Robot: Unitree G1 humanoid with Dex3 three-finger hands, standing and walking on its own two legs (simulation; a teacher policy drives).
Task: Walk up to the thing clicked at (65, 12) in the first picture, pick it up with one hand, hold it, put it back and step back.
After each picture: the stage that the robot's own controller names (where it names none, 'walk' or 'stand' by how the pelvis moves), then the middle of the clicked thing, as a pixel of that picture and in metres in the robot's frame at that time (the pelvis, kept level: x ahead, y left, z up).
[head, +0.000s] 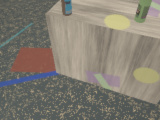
stand; out of the picture +1.05 +0.10 +0.02
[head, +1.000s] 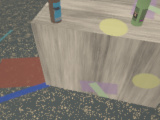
walk; (54, 1) +0.90 +0.16 +0.06
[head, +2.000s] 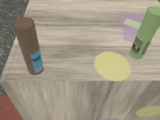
walk; (30, 49) +0.51 +0.20 +0.04
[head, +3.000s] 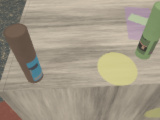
stand; (26, 57) +0.45 +0.22 +0.05
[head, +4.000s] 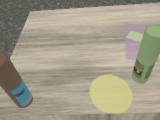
stand; (12, 83) +0.36 +0.28 +0.03
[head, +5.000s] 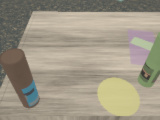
stand; (23, 81) +0.37 +0.22 +0.04
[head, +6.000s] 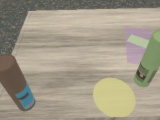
stand; (16, 86) +0.36 +0.24 +0.02
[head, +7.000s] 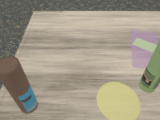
stand; (19, 88) +0.35 +0.23 +0.03
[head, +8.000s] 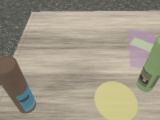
stand; (17, 88) +0.35 +0.24 +0.02
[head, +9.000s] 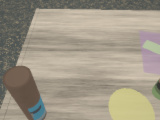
stand; (29, 99) +0.29 +0.20 +0.03
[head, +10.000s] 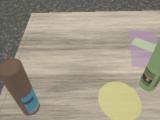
stand; (22, 90) +0.34 +0.22 +0.02
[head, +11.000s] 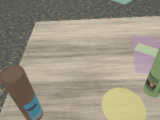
rise first; (25, 97) +0.32 +0.23 +0.03
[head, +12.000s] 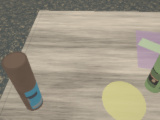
go down; (26, 85) +0.35 +0.22 +0.04
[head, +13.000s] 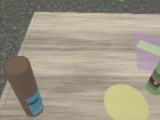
go down; (27, 90) +0.33 +0.20 +0.04
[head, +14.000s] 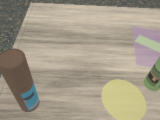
close in; (22, 85) +0.34 +0.20 +0.05
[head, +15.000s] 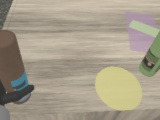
close; (12, 72) +0.36 +0.21 +0.09
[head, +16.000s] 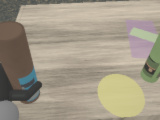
lift; (20, 69) +0.33 +0.17 +0.16
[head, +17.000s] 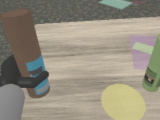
lift; (29, 58) +0.34 +0.16 +0.21
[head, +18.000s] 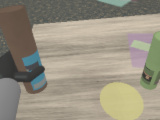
hold; (25, 53) +0.36 +0.17 +0.21
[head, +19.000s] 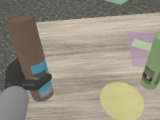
hold; (33, 61) +0.35 +0.15 +0.18
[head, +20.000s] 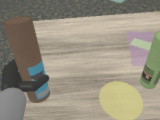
hold; (30, 63) +0.35 +0.16 +0.18
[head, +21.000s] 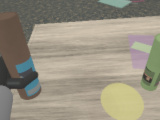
crouch; (18, 60) +0.34 +0.19 +0.20
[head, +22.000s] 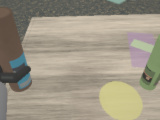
lower; (11, 55) +0.37 +0.21 +0.19
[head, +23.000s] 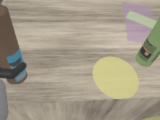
lower; (7, 50) +0.43 +0.22 +0.10
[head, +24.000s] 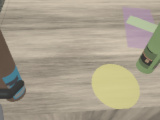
lower; (3, 69) +0.37 +0.22 +0.10
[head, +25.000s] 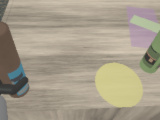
lower; (8, 65) +0.38 +0.22 +0.10
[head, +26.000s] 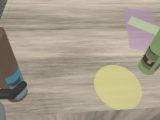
lower; (5, 70) +0.36 +0.22 +0.10
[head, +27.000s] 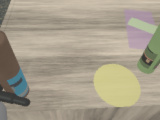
withdraw; (7, 71) +0.36 +0.22 +0.09
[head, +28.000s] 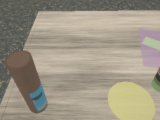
sink last; (30, 85) +0.33 +0.20 +0.06
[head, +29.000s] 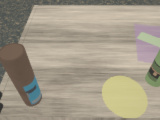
stand; (24, 79) +0.35 +0.22 +0.07
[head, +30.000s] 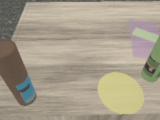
stand; (16, 77) +0.36 +0.22 +0.08
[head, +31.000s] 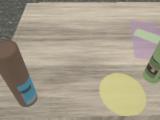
stand; (18, 78) +0.35 +0.21 +0.08
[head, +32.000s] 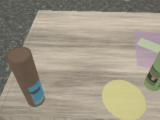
stand; (29, 80) +0.36 +0.21 +0.04
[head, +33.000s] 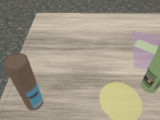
stand; (26, 85) +0.36 +0.21 +0.02
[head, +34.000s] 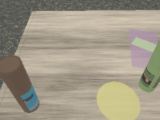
stand; (21, 87) +0.35 +0.22 +0.02
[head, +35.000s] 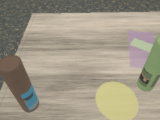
walk; (21, 87) +0.35 +0.23 +0.02
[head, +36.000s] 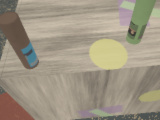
walk; (21, 44) +0.50 +0.26 +0.04
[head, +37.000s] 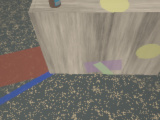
walk; out of the picture +0.92 +0.16 +0.05
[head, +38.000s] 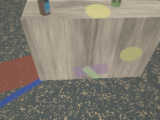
stand; out of the picture +0.97 +0.24 +0.04
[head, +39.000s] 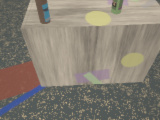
stand; (41, 3) +0.94 +0.24 +0.02
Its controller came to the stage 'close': yes
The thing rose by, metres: 0.19
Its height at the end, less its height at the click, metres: +0.00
